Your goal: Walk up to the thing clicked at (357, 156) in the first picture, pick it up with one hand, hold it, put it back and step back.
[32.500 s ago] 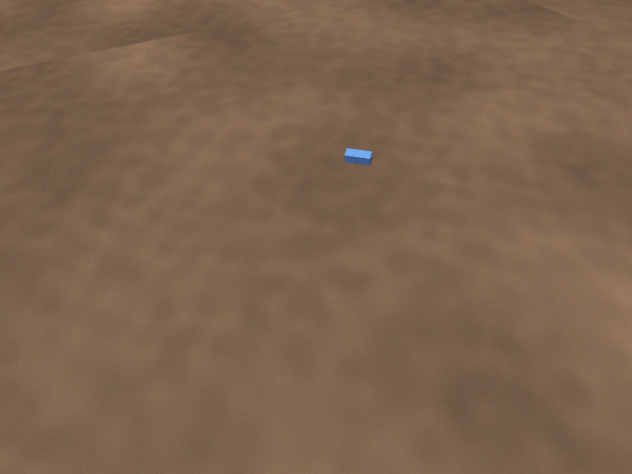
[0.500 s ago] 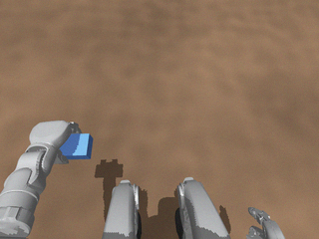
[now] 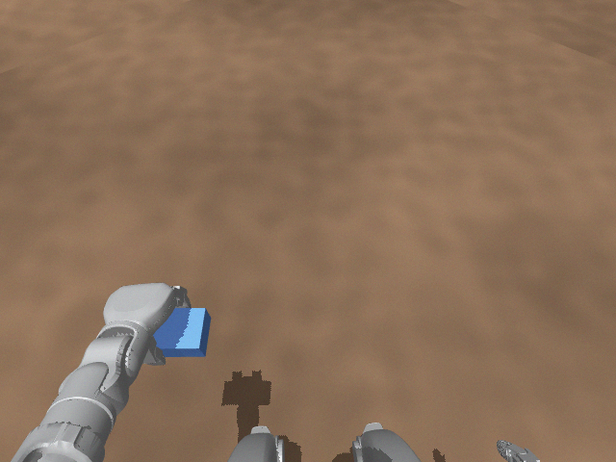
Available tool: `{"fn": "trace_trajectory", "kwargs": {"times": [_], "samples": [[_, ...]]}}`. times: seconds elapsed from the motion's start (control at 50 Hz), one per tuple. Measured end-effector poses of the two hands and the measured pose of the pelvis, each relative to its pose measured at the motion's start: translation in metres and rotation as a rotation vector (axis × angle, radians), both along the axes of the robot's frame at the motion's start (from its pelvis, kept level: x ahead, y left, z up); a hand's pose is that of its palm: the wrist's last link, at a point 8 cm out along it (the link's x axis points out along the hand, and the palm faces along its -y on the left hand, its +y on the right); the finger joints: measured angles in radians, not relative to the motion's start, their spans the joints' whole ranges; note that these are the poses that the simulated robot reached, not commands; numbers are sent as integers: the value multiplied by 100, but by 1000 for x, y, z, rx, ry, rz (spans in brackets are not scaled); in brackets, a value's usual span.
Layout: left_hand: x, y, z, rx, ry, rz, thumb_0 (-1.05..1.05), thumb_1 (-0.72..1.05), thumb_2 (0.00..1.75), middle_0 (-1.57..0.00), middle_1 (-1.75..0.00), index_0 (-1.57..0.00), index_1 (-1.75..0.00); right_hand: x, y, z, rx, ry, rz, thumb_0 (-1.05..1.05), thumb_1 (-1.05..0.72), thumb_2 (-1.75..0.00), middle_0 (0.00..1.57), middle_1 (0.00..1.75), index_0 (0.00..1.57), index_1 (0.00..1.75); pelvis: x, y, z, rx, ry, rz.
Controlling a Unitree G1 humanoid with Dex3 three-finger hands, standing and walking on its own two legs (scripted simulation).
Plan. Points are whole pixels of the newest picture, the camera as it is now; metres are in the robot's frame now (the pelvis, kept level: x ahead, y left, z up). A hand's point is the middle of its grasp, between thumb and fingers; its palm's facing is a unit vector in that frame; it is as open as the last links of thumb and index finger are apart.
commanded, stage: lift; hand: left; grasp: from above
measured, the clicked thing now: (162, 332) +0.34 +0.23 -0.11
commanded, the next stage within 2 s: hold in 0.22 s
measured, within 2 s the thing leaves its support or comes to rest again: neither
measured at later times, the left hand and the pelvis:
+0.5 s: hand (145, 304) +0.34 +0.23 -0.01, palm faces -0.46 -0.04 -0.89, open 8.9 cm; pelvis +0.03 +0.00 +0.05, yaw +0 degrees
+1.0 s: hand (145, 297) +0.34 +0.22 +0.02, palm faces -0.46 -0.03 -0.89, open 8.9 cm; pelvis +0.03 -0.01 +0.06, yaw +0 degrees
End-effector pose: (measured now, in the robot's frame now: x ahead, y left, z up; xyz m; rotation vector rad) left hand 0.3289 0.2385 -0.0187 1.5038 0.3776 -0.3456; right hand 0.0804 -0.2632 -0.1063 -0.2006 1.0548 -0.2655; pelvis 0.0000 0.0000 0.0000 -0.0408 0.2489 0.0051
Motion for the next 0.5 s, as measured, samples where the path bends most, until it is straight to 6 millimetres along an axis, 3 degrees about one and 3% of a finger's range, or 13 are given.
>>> {"fn": "trace_trajectory", "kwargs": {"times": [0.24, 0.5], "samples": [[15, -6, 37, -5, 13, 48, 0, 18, 32, -76, -40, -82, -38, 20, 4, 31, 25, -19, -11, 0, -91, -90, 20, 30, 20, 30, 20, -1, 33, 13, -57, -4], [19, -9, 63, 6, 16, 11, 0, 19, 31, -77, -37, -83, -35, 44, 1, 49, 22, -46, -5, 0, -91, -90, 20, 30, 20, 30, 32, 0, 50, 22, -99, -5]]}}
